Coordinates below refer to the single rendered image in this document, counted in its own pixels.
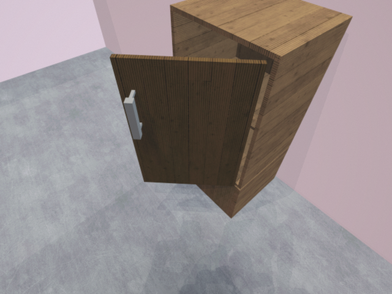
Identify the cupboard door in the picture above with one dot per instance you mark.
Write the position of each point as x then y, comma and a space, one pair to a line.
196, 114

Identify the handle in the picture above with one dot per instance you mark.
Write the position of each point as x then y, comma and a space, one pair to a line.
132, 115

